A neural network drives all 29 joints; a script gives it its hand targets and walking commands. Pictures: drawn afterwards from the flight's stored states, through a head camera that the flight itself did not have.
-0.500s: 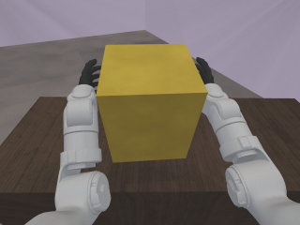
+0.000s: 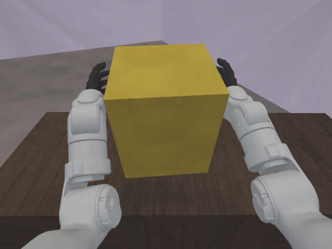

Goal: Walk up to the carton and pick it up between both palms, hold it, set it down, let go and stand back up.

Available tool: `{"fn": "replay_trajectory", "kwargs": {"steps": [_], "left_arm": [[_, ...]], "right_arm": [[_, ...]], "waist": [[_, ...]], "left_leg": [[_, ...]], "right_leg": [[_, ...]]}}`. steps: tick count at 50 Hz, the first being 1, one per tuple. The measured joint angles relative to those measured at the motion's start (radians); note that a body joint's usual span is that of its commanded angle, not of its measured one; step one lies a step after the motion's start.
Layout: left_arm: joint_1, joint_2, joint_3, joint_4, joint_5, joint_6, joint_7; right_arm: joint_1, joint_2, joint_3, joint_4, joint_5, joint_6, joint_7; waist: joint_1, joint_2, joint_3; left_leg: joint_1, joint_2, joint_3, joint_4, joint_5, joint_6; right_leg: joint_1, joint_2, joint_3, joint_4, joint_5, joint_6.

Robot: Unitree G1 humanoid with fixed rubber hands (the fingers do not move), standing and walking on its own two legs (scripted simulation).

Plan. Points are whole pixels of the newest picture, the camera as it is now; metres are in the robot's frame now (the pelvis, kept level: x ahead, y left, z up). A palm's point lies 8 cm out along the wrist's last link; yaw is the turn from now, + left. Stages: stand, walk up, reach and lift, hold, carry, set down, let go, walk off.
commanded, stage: hold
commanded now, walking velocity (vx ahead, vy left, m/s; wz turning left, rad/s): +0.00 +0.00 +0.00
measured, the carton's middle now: (163, 112) +0.37 +0.00 +0.20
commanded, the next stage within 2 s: none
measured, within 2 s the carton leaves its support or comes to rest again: neither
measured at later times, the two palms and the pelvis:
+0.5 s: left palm (97, 94) +0.38 +0.15 +0.26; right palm (228, 89) +0.38 -0.15 +0.26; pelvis +0.01 +0.00 +0.00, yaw +0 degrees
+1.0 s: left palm (96, 93) +0.37 +0.15 +0.26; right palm (228, 88) +0.37 -0.15 +0.26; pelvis +0.00 +0.00 +0.00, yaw +0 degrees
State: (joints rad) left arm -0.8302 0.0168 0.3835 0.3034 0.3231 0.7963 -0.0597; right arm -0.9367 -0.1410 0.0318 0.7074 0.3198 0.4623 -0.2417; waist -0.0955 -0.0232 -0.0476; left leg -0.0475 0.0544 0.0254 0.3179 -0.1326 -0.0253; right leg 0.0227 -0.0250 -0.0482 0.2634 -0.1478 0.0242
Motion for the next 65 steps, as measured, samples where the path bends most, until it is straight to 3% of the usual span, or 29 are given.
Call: {"fn": "replay_trajectory", "kwargs": {"steps": [29,65], "left_arm": [[0.017,0.002,-0.016,-0.033,-0.008,0.026,0.000],[-0.018,0.018,-0.014,0.019,-0.003,0.015,-0.007]], "right_arm": [[0.006,-0.017,0.027,-0.033,0.036,0.034,-0.016],[-0.020,-0.008,0.004,0.007,0.022,0.032,-0.012]], "waist": [[-0.003,0.006,-0.008],[0.002,-0.001,-0.019]], "left_leg": [[0.005,0.004,-0.006,0.003,-0.010,-0.006],[-0.009,0.005,-0.009,0.001,-0.003,-0.007]], "right_leg": [[0.012,0.005,-0.005,-0.009,-0.006,-0.003],[-0.003,0.006,-0.005,-0.005,-0.003,-0.005]]}}
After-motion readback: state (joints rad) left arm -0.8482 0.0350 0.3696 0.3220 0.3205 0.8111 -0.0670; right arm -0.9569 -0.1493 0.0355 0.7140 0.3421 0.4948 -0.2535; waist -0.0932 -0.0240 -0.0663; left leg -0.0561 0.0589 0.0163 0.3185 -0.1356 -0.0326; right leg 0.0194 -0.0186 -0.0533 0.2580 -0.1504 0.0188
